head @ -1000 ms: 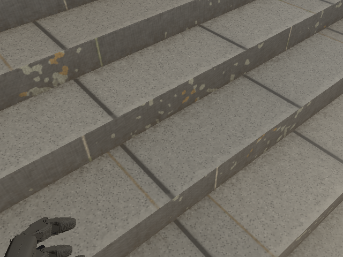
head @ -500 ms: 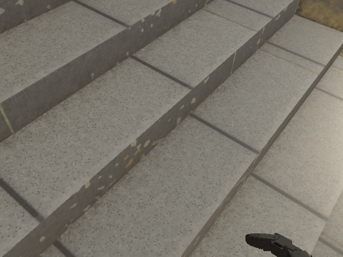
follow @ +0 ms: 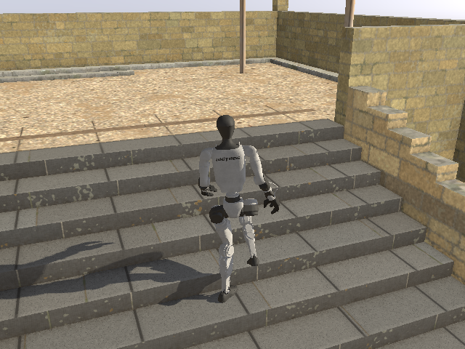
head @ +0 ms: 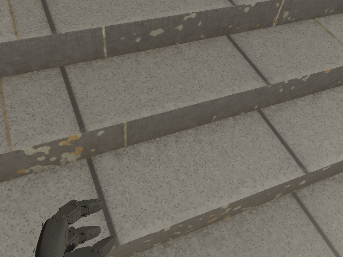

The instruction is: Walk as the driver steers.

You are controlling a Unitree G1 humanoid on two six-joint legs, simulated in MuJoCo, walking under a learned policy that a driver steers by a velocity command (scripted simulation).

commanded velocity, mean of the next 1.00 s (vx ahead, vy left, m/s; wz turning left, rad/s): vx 0.01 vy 0.00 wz -0.47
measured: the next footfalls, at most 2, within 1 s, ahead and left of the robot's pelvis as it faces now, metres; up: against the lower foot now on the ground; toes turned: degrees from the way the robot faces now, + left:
right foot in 0.20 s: +0.19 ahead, -0.12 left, +0.14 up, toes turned +1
left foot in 0.62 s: +0.28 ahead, +0.09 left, +0.14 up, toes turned -29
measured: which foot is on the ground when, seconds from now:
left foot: down 0.00-0.26, up 0.28-0.60, down 0.62-1.00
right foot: up 0.00-0.18, down 0.20-0.62, up 0.64-0.98, down 1.00-1.00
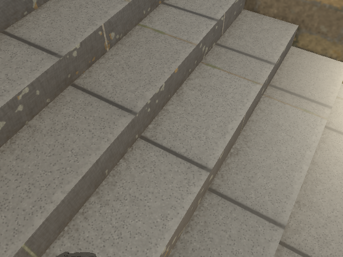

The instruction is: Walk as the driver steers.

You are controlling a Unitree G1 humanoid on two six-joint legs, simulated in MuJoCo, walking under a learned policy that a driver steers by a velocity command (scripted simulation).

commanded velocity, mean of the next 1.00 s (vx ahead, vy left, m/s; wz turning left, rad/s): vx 0.05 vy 0.00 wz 0.43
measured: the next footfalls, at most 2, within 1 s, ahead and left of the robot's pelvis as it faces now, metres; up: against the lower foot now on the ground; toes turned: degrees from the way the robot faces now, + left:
left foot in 0.46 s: +0.01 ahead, +0.12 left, +0.00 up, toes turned +24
right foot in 0.82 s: +0.18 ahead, +0.00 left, +0.00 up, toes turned +39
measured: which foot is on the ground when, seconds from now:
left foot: down 0.00-0.02, up 0.04-0.44, down 0.46-0.84, up 0.86-1.00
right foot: down 0.00-0.46, up 0.48-0.80, down 0.82-1.00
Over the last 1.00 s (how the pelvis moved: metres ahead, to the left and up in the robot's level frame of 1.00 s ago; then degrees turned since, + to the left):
0.17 0.00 0.11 -34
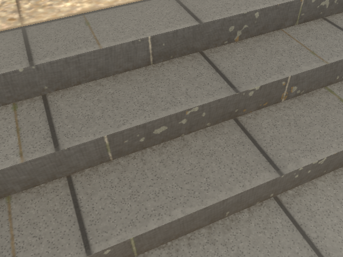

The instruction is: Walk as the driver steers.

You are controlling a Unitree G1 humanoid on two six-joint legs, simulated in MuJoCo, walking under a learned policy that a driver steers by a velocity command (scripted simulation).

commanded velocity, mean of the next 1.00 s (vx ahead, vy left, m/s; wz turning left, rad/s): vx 0.88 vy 0.00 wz -0.30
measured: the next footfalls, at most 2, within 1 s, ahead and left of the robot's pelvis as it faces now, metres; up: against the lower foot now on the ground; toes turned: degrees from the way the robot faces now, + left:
left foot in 0.18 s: +0.05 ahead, +0.15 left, +0.00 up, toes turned -14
right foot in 0.62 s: +0.24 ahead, -0.23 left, +0.00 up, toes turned -37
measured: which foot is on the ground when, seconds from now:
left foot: up 0.00-0.16, down 0.18-0.58, up 0.60-0.90, down 0.92-1.00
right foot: down 0.00-0.20, up 0.22-0.60, down 0.62-0.92, up 0.94-1.00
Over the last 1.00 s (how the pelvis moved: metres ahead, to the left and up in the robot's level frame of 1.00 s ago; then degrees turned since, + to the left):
0.09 0.02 0.03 29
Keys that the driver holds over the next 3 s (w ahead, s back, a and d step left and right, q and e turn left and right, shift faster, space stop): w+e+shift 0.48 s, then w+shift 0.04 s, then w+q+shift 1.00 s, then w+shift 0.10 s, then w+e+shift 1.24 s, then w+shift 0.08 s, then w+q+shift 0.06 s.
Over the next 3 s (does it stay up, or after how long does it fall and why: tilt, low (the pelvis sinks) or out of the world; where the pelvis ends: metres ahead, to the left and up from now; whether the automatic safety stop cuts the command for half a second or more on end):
stays up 2.07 -0.24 0.51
